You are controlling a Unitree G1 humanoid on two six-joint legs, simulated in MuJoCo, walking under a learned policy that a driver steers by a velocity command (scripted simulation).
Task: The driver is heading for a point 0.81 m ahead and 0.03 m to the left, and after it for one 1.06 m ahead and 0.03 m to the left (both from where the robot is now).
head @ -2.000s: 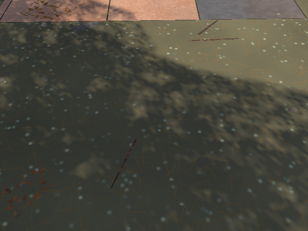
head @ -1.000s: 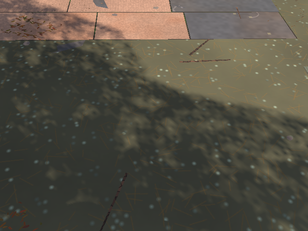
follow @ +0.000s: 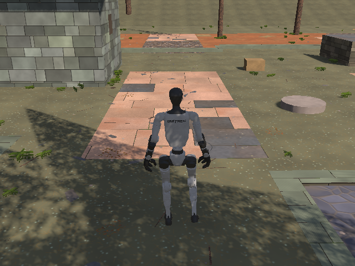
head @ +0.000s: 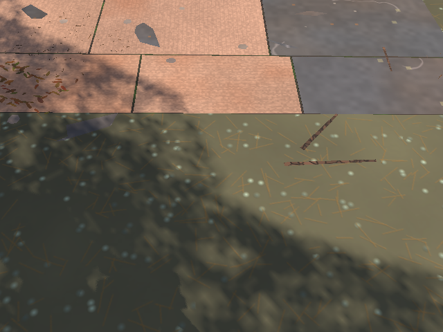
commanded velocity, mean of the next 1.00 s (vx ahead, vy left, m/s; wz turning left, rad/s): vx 0.50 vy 0.00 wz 0.00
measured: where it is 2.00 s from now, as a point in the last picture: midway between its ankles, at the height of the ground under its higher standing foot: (231, 247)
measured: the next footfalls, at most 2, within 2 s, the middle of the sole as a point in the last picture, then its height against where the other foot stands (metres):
right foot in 0.38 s outside the picture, level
left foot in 0.92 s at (197, 256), level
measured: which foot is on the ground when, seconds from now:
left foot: down 0.00-0.40, up 0.42-0.90, down 0.92-1.00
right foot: up 0.00-0.36, down 0.38-0.94, up 0.96-1.00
